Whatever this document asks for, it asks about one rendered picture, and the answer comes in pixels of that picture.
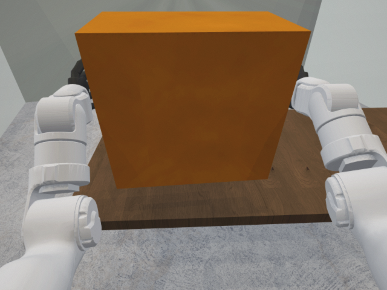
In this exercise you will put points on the carton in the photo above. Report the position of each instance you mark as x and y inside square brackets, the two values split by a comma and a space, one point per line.
[191, 97]

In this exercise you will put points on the left robot upper arm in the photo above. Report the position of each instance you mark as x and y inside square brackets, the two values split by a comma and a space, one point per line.
[57, 232]

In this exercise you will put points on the robot right hand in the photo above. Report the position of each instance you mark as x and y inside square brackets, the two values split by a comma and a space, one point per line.
[302, 74]

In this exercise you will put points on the right robot upper arm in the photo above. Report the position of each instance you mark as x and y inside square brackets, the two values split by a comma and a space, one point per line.
[357, 200]

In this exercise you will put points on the robot left hand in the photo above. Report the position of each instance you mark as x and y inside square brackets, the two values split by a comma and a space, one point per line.
[78, 77]

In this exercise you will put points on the robot right forearm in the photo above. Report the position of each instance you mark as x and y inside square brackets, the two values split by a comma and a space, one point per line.
[346, 139]

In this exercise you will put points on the robot left forearm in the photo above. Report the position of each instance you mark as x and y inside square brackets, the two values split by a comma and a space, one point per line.
[59, 145]

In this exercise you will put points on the table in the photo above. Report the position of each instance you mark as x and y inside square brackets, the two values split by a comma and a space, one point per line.
[293, 193]

